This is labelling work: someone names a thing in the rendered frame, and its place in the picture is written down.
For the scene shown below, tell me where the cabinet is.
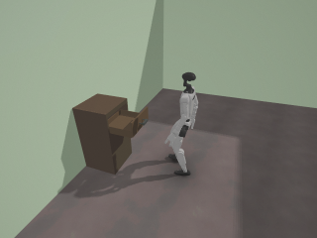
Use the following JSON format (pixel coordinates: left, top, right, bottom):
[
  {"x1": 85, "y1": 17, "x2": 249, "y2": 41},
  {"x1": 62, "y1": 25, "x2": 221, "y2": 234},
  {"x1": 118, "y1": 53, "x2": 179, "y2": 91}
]
[{"x1": 72, "y1": 93, "x2": 132, "y2": 175}]

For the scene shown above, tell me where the robot left forearm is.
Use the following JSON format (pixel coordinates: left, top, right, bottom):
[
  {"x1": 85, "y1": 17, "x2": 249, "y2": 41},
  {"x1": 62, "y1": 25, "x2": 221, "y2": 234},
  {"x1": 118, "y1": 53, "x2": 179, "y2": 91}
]
[{"x1": 172, "y1": 115, "x2": 187, "y2": 136}]

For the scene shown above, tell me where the right robot upper arm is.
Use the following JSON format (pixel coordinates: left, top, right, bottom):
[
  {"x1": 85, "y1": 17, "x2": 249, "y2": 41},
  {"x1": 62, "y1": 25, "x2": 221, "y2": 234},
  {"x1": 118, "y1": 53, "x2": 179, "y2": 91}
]
[{"x1": 192, "y1": 86, "x2": 198, "y2": 107}]

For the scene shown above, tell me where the right robot foot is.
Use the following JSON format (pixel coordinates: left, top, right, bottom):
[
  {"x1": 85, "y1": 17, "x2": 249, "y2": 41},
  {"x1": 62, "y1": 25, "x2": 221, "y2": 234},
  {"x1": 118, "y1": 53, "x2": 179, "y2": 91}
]
[{"x1": 168, "y1": 154, "x2": 176, "y2": 159}]

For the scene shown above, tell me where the right robot hand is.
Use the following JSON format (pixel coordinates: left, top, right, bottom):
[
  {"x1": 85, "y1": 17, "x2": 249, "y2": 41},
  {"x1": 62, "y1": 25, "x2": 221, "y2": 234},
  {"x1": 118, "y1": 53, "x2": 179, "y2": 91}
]
[{"x1": 190, "y1": 118, "x2": 195, "y2": 129}]

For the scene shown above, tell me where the robot right forearm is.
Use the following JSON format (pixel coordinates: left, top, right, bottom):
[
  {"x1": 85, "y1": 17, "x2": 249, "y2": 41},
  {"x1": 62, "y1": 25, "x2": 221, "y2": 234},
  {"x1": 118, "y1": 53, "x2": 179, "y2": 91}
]
[{"x1": 190, "y1": 105, "x2": 198, "y2": 119}]

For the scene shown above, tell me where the left robot hand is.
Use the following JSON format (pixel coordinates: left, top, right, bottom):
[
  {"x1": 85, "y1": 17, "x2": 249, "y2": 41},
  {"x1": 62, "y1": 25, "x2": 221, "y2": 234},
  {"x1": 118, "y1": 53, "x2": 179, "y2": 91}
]
[{"x1": 164, "y1": 133, "x2": 176, "y2": 146}]

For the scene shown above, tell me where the humanoid robot torso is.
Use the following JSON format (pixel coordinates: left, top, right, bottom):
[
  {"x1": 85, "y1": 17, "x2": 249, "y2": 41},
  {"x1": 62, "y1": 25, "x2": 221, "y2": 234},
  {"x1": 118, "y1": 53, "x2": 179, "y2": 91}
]
[{"x1": 179, "y1": 90, "x2": 195, "y2": 130}]

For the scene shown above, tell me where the handle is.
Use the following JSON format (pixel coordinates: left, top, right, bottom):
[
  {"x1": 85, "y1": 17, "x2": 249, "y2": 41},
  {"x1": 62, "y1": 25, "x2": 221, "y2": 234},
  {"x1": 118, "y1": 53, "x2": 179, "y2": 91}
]
[{"x1": 139, "y1": 119, "x2": 149, "y2": 126}]

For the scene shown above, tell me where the left robot upper arm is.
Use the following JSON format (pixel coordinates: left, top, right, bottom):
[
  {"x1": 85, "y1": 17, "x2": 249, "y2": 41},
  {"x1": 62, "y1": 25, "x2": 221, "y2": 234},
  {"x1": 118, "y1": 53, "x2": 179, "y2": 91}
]
[{"x1": 180, "y1": 94, "x2": 190, "y2": 120}]

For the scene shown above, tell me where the drawer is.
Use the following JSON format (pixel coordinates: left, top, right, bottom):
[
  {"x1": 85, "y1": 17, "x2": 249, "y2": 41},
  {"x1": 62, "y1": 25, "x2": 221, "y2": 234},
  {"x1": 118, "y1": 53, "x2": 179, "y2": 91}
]
[{"x1": 108, "y1": 106, "x2": 149, "y2": 138}]

